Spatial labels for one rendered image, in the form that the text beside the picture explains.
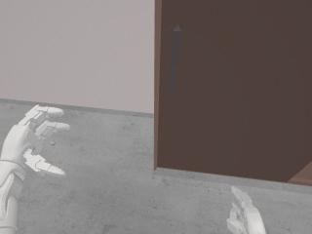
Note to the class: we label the left robot hand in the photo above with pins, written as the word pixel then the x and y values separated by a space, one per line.
pixel 16 147

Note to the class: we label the right robot hand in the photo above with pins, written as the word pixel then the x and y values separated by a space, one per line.
pixel 250 219

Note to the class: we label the handle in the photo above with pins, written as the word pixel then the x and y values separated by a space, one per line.
pixel 174 58

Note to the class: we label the wardrobe door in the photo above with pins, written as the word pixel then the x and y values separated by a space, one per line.
pixel 305 173
pixel 242 104

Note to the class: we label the left robot forearm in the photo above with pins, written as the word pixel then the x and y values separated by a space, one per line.
pixel 12 175

